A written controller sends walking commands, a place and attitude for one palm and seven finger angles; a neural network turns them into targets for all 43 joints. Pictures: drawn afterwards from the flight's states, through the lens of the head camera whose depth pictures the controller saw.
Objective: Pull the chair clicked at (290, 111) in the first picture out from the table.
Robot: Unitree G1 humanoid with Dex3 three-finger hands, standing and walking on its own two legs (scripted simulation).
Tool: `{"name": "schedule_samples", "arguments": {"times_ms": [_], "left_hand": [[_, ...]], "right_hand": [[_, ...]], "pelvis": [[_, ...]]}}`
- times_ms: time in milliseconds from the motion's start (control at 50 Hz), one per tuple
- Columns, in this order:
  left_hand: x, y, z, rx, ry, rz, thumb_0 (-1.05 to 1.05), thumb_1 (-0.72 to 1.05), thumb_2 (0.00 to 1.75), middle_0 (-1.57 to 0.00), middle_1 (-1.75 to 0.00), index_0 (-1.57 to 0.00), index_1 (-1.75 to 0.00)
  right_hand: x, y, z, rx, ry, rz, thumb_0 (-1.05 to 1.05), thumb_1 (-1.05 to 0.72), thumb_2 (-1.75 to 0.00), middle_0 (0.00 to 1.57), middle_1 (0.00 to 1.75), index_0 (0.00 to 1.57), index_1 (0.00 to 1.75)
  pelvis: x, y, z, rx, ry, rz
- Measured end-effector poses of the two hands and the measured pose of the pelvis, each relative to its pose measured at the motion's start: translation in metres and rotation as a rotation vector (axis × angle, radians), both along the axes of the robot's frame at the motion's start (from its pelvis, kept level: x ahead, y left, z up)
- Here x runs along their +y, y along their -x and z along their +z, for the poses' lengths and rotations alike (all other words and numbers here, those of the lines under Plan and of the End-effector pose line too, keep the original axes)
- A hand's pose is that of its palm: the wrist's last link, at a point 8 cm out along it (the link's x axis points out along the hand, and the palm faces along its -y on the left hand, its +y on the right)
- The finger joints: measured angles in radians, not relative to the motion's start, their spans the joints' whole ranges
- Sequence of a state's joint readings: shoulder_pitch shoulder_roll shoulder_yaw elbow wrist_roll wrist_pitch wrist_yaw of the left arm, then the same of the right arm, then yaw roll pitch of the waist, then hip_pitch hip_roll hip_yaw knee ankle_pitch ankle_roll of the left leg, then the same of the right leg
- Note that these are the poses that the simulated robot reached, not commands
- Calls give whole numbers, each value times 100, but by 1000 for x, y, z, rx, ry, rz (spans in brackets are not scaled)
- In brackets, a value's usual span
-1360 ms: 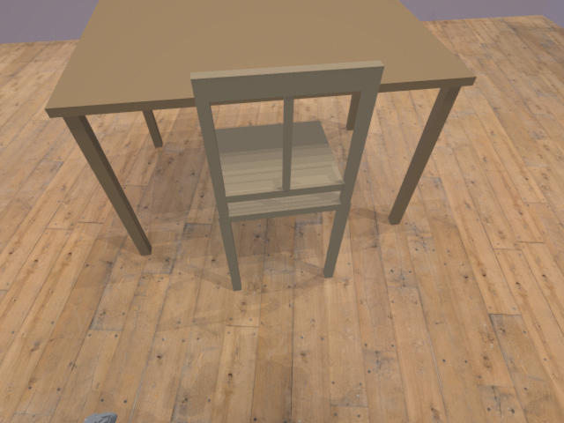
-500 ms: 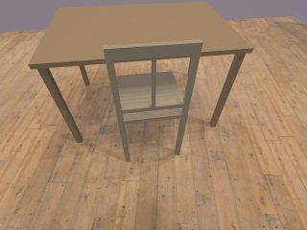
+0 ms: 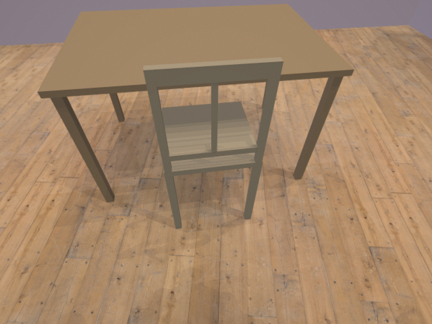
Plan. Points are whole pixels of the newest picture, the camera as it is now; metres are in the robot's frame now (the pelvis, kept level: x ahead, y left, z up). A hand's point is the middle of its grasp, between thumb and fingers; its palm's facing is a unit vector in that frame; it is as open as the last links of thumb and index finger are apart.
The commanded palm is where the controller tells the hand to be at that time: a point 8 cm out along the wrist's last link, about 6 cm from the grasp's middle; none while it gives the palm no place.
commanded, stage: look at it before walking up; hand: left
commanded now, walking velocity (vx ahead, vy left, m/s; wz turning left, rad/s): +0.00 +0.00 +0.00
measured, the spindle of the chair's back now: (214, 119) +0.75 +0.05 -0.08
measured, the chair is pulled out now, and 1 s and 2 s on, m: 0.00 0.00 0.00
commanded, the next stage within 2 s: turn to face it in 0.08 s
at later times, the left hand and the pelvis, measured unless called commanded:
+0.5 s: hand out of the picture +0.05 +0.21 -0.17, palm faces +0.04 -0.96 -0.27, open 7.4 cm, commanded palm none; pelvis +0.00 +0.00 -0.01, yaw +3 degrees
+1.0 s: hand out of the picture -0.02 +0.19 -0.19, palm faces +0.13 -0.96 -0.23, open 7.4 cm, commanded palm none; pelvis +0.01 -0.01 -0.01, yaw +6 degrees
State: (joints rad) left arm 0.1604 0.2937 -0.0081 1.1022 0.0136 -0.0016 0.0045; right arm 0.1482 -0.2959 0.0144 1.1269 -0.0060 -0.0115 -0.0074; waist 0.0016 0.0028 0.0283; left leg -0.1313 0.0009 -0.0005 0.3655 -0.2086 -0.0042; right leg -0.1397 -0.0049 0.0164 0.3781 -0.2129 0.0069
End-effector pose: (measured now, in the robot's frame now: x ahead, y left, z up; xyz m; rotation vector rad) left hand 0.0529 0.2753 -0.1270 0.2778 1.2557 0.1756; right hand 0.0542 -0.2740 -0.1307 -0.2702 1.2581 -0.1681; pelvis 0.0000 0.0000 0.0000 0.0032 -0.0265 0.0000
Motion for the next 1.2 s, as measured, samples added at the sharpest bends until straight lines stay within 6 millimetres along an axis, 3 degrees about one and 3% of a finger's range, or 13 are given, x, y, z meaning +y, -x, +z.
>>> {"name": "schedule_samples", "arguments": {"times_ms": [300,420,660,860,960,1080,1140,1200], "left_hand": [[0,1,0,11,-4,12,0,91,90,-21,-30,-20,-30],[-8,6,-5,10,8,43,0,91,90,-21,-30,-20,-30],[-29,44,-23,46,69,133,0,91,90,-21,-30,-20,-30],[-26,76,-29,85,74,196,0,91,90,-21,-30,-20,-30],[-33,85,-27,121,78,187,0,91,90,-20,-30,-20,-30],[-60,89,-26,146,92,231,0,91,90,-20,-30,-20,-30],[-77,96,-24,171,108,277,0,91,90,-20,-30,-20,-30],[-95,104,-20,241,138,301,0,91,90,-20,-30,-20,-30]], "right_hand": [[1,0,-2,18,-2,6,0,-91,-89,20,30,20,30],[12,1,-9,40,-27,17,0,-91,-89,20,30,20,30],[46,6,-24,67,-94,48,0,-91,-89,20,30,20,30],[50,-1,-23,56,-79,87,0,-91,-89,20,30,20,30],[44,-6,-20,44,-82,77,0,-91,-89,20,30,20,30],[23,-13,-27,86,-84,66,0,-91,-89,20,30,20,30],[16,-28,-24,116,-75,82,0,-91,-89,20,30,20,30],[16,-58,-20,98,-74,91,1,-91,-89,20,30,20,30]], "pelvis": [[-1,-2,0,5,0,10],[-1,-2,-3,11,-1,32],[1,6,-12,14,6,81],[4,11,-15,30,12,112],[-4,-2,-13,33,4,111],[-22,-29,-15,34,13,128],[-25,-45,-13,34,12,143],[-24,-62,-9,35,6,149]]}}
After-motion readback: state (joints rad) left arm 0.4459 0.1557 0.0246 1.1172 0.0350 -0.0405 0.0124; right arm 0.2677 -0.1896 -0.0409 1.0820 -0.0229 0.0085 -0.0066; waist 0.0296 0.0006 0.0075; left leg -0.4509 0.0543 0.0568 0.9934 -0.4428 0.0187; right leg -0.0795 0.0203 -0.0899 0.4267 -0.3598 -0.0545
